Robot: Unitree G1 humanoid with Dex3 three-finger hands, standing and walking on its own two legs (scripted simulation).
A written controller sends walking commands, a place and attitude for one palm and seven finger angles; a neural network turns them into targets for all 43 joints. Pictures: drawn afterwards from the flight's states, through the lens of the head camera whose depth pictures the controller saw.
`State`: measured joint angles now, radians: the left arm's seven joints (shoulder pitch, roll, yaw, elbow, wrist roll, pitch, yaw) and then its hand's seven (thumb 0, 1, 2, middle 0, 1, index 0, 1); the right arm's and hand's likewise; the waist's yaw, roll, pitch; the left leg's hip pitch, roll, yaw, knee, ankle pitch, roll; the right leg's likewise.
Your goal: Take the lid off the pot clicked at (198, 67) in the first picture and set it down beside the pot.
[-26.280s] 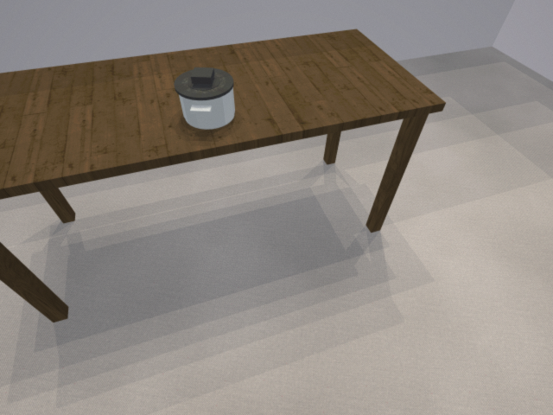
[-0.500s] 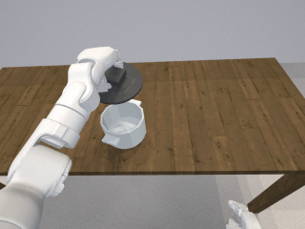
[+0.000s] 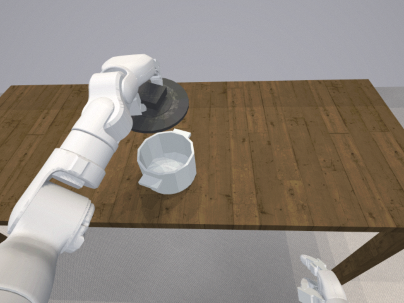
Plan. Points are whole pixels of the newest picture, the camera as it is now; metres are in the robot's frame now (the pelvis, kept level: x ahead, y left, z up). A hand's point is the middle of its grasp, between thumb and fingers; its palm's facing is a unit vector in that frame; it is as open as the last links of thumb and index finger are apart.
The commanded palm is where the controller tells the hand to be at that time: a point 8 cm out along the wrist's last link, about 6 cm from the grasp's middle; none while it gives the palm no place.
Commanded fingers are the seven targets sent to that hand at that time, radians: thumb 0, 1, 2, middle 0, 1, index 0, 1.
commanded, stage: move the lid sideways beside the pot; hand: left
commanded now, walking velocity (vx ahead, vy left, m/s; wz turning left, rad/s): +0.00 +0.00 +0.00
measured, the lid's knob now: (150, 95) +0.48 +0.13 +0.17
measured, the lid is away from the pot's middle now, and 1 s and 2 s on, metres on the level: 0.02 0.12 0.25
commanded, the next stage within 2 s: none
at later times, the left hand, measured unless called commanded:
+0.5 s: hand (113, 94) +0.45 +0.19 +0.20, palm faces -0.22 -0.06 -0.97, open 8.7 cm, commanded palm +0.43 +0.19 +0.26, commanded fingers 0.00 0.57 1.11 -1.12 -1.11 -0.72 -0.90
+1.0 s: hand (79, 101) +0.43 +0.25 +0.19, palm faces -0.27 -0.05 -0.96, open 8.7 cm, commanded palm +0.43 +0.25 +0.26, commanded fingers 0.00 0.57 1.11 -1.12 -1.11 -0.72 -0.90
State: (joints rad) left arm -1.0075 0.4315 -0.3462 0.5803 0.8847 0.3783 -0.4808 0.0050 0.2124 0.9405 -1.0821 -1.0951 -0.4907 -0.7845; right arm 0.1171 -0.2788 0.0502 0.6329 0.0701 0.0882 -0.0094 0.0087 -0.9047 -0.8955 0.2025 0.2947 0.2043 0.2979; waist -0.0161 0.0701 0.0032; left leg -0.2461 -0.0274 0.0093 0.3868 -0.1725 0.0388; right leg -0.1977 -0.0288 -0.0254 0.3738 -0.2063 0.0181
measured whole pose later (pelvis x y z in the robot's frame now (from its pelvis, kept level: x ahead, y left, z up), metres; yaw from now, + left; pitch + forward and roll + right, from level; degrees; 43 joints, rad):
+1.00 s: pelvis -0.01 +0.01 +0.00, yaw +1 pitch +3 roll -1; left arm -1.02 0.64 -0.23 0.68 0.90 0.21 -0.53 0.01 0.22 0.94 -1.09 -1.10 -0.49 -0.78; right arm 0.16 -0.29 0.05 0.64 0.08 0.10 -0.03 0.01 -0.90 -0.90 0.20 0.29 0.21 0.30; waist -0.03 0.04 0.02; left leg -0.29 -0.03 0.00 0.40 -0.16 0.05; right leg -0.21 -0.03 -0.04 0.33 -0.17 0.03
